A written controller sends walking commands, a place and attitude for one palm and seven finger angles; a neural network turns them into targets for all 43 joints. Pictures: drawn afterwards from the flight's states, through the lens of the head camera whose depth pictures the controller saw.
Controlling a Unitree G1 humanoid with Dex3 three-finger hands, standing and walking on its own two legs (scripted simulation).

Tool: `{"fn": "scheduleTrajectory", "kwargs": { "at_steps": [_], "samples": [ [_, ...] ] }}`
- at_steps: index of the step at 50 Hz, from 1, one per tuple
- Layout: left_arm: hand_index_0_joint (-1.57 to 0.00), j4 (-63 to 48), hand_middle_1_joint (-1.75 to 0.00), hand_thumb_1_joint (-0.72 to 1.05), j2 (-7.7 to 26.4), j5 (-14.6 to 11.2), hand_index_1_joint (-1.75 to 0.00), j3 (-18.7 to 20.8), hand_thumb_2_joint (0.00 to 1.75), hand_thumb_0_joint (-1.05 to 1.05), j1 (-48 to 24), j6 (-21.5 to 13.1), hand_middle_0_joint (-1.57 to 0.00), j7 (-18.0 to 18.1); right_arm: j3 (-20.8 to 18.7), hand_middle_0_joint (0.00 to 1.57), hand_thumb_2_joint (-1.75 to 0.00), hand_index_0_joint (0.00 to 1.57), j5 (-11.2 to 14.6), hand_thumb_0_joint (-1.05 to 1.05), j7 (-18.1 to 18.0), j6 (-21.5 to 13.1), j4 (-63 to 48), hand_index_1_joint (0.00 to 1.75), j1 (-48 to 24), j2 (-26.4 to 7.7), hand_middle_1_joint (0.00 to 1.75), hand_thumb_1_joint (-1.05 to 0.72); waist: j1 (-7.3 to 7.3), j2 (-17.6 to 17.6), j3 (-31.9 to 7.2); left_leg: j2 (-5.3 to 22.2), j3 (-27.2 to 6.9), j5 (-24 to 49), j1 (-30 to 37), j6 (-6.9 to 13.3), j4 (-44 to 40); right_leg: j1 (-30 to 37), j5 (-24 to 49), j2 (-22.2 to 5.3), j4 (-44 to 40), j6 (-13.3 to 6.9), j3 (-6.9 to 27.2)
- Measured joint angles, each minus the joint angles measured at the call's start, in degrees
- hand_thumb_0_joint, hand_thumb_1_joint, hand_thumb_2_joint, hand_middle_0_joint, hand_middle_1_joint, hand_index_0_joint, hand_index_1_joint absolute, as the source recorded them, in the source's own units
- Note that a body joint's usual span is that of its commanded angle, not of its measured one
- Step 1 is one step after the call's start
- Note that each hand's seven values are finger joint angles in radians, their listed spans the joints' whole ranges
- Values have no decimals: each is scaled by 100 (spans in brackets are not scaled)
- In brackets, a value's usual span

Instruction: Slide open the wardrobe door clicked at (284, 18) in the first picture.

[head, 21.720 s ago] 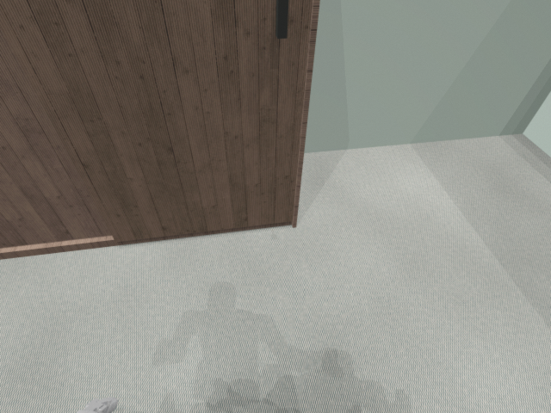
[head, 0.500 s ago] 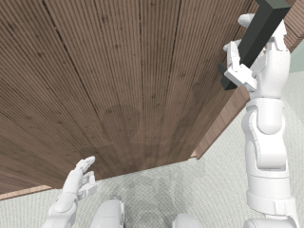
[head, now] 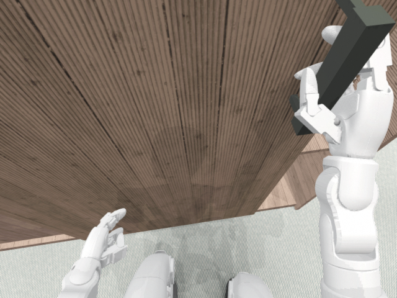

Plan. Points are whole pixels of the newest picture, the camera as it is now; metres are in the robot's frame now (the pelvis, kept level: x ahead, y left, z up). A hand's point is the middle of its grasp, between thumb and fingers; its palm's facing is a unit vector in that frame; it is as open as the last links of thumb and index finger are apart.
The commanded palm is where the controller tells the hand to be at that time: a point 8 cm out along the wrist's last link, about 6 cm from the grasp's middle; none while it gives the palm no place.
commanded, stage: step sideways, sliding the door along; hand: right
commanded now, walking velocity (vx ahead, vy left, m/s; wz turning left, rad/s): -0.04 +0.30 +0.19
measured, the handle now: (321, 73) +0.37 -0.17 +0.23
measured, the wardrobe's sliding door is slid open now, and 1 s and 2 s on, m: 0.22 0.43 0.56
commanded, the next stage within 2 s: stop walking and hold the door there in 1.94 s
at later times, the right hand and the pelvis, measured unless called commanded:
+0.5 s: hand (184, 123) +0.31 +0.00 +0.21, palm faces +0.05 +1.00 -0.01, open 7.0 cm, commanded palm +0.29 -0.01 +0.20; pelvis -0.03 +0.10 +0.00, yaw +4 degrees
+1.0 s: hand (131, 125) +0.31 +0.07 +0.22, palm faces +0.29 +0.96 -0.06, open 7.0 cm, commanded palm +0.28 +0.09 +0.20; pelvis -0.06 +0.24 -0.01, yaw +4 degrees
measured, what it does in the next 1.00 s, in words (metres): steps to the left: left foot, then right foot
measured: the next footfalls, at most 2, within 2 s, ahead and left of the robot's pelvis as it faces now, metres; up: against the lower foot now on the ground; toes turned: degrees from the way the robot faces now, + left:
left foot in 0.28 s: +0.01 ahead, +0.24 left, +0.00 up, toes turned +7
right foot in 0.50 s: +0.01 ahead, +0.01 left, +0.00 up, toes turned -5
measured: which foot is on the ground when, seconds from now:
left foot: up 0.00-0.26, down 0.28-0.50, up 0.52-0.92, down 0.94-1.00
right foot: down 0.00-0.30, up 0.32-0.48, down 0.50-0.94, up 0.96-1.00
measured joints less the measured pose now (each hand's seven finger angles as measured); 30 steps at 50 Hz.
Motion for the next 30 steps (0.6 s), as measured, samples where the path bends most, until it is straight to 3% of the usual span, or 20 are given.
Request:
{"fn": "scheduleTrajectory", "kwargs": {
  "at_steps": [5, 12, 14, 16, 18, 19, 21, 23, 25, 27, 30],
  "samples": [
    [-20, -133, -30, 91, -140, 21, -31, -88, 90, 1, 252, -129, -20, -85, 194, 44, -77, 21, -64, -7, 50, -79, 125, 115, 134, 158, 145, -66, -110, -136, -82, 186, 160, 397, 91, -113, -64, 246, 308, -456, -500, 244, -24],
    [-20, -301, -30, 91, -364, -12, -30, -290, 90, 1, 153, -256, -20, -5, 85, 45, -80, 21, 135, -7, -30, -1, 372, 121, 13, -5, 143, -65, -212, -238, -215, 189, 295, 653, 1071, -127, -1887, 192, 459, -863, -527, 630, 18],
    [-20, -321, -30, 90, -396, -62, -30, -340, 90, 1, 95, -290, -20, 7, -19, 46, -80, 20, 192, -8, -87, 113, 454, 121, -111, -88, 143, -65, -214, -192, -307, 192, 337, 1321, 1492, -118, -2676, -9, 348, -876, -209, 726, 95],
    [-20, -229, -30, 90, -303, -117, -30, -376, 90, 1, -79, -267, -20, 35, -171, 48, -81, 20, 196, -9, -147, 162, 524, 121, -152, -65, 143, -64, -121, -290, -397, 155, 432, 858, 1638, -96, -2949, -355, -119, -845, 387, 556, 321],
    [-20, -40, -30, 90, -141, -99, -30, -327, 90, 1, -310, -213, -20, 131, -212, 49, -81, 20, 175, -10, -243, 107, 515, 121, -28, 42, 143, -64, 6, -399, -438, 173, 424, 776, 1442, -47, -2828, -769, -1133, -382, 1402, 330, 658],
    [-20, 31, -30, 90, -79, -95, -30, -277, 90, 1, -387, -193, -20, 180, -179, 49, -80, 20, 190, -10, -270, 100, 466, 122, 35, 85, 143, -64, 34, -383, -430, 216, 370, 953, 1354, -58, -2823, -918, -1491, -105, 1886, 253, 667],
    [-20, 137, -30, 91, -21, -80, -30, -196, 90, 1, -457, -146, -20, 251, -49, 48, -79, 20, 209, -8, -296, 79, 340, 125, 127, 147, 143, -66, 103, -198, -416, 319, 269, 1117, 1284, 26, -2927, -1022, -1741, 351, 2232, 159, 449],
    [-20, 166, -30, 91, 4, -41, -30, -176, 90, 1, -454, -27, -20, 277, 81, 48, -78, 20, 190, -7, -244, 33, 230, 126, 164, 157, 142, -67, 221, 14, -436, 354, 240, 1223, 1182, 123, -2943, -850, -1281, 561, 1554, 145, 121],
    [-20, 92, -30, 91, 60, 20, -30, -167, 90, 1, -381, 115, -20, 295, 216, 46, -76, 18, 78, -8, -268, 71, 118, 123, 154, 81, 142, -66, 335, 57, -524, 238, 289, 1286, 864, 159, -2470, -381, 213, 493, 232, 92, -156],
    [-20, 69, -30, 91, 26, 50, -30, -17, 90, 1, -292, 205, -20, 302, 314, 43, -73, 15, 16, -9, -208, 66, 217, 117, 6, -49, 142, -65, 386, 65, -490, 83, 182, 457, 408, 95, -1207, -219, 103, 372, 59, -196, -153],
    [-20, 203, -30, 91, -95, 34, -30, -32, 90, 1, -162, 354, -20, 207, 316, 41, -72, 14, 47, -8, -38, -47, 517, 114, -57, -227, 142, -64, 334, 121, -417, -76, 23, 20, -81, 49, 302, -21, -81, 135, 5, -205, -135]
  ]
}}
